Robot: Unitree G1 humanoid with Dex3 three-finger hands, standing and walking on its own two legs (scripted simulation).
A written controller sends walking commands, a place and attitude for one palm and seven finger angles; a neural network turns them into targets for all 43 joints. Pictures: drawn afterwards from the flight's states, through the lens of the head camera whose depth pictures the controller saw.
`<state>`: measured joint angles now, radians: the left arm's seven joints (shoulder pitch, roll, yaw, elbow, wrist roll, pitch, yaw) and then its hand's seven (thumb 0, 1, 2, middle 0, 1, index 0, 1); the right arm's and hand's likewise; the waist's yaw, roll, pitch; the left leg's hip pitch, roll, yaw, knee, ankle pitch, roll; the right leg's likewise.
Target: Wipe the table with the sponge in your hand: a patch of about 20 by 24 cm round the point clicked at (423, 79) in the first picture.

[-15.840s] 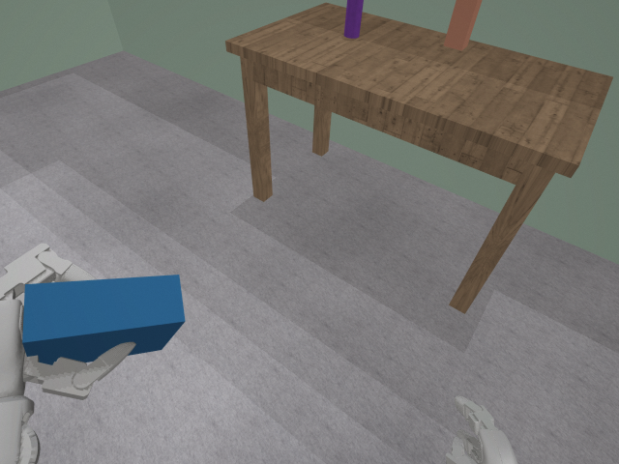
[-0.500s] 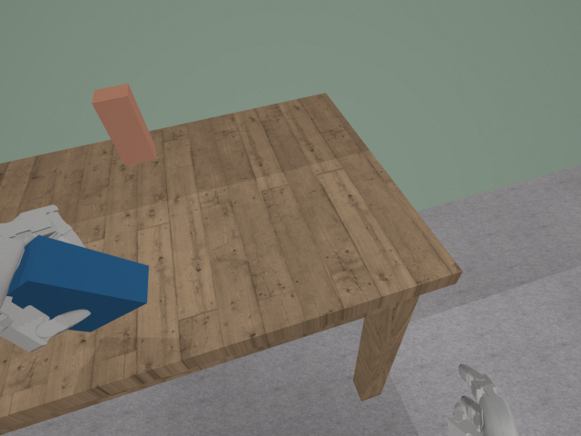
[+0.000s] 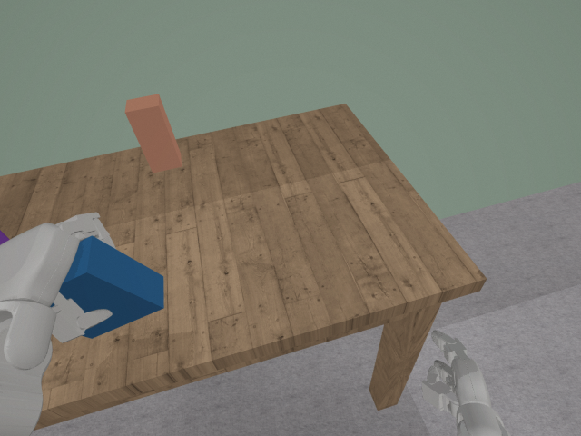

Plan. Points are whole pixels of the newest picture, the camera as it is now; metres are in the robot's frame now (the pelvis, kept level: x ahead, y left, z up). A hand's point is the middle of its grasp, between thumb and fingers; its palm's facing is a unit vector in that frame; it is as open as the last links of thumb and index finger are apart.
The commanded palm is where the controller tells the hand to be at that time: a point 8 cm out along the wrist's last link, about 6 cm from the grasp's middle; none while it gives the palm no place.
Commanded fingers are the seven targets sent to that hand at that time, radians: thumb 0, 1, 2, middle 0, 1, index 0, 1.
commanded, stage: turn the palm down, sponge in hand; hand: left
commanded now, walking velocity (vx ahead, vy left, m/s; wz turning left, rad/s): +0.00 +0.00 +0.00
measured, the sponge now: (104, 297) +0.22 +0.28 +0.11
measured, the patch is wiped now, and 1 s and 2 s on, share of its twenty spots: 0.00 0.00 0.00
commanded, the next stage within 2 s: move the sponge above the wiping area in 0.86 s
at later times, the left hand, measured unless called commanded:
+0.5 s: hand (86, 276) +0.22 +0.28 +0.15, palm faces +0.09 -0.06 -0.99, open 9.2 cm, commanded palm +0.19 +0.27 +0.22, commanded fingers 0.00 0.10 1.30 -1.20 -1.60 -1.20 -1.60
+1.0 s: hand (90, 282) +0.22 +0.28 +0.15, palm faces +0.10 -0.07 -0.99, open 9.2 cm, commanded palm +0.19 +0.27 +0.22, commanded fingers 0.00 0.10 1.30 -1.20 -1.60 -1.20 -1.60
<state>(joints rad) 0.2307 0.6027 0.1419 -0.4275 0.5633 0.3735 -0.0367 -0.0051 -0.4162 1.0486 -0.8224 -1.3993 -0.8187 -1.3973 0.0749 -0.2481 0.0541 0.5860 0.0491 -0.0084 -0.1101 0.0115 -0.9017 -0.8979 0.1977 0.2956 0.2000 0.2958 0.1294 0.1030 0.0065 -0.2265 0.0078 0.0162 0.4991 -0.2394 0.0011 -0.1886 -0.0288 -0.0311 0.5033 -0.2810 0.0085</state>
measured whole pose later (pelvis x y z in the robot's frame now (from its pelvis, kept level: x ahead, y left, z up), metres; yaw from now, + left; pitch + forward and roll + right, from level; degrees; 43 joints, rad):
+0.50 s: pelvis +0.00 +0.00 +0.01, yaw +0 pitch -3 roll +0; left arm 0.12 0.59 0.01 -0.35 0.82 0.43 -0.10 0.00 -0.42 1.05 -0.82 -1.40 -0.82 -1.40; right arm -0.01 -0.26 0.06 0.65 0.04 0.04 -0.06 0.01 -0.90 -0.90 0.20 0.30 0.21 0.30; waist 0.15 0.13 0.02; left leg -0.17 0.01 0.02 0.42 -0.19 0.00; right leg -0.15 -0.02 -0.03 0.44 -0.24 0.00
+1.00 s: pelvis -0.01 -0.01 +0.00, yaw -1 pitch -4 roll +0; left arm 0.12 0.57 0.01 -0.31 0.82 0.42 -0.08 0.00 -0.42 1.05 -0.82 -1.40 -0.82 -1.40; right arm -0.01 -0.27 0.04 0.67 0.04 0.01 -0.07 0.01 -0.90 -0.90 0.20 0.30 0.20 0.30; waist 0.15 0.13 0.02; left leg -0.16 0.02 0.02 0.42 -0.19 -0.01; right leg -0.14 -0.01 -0.02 0.45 -0.24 -0.01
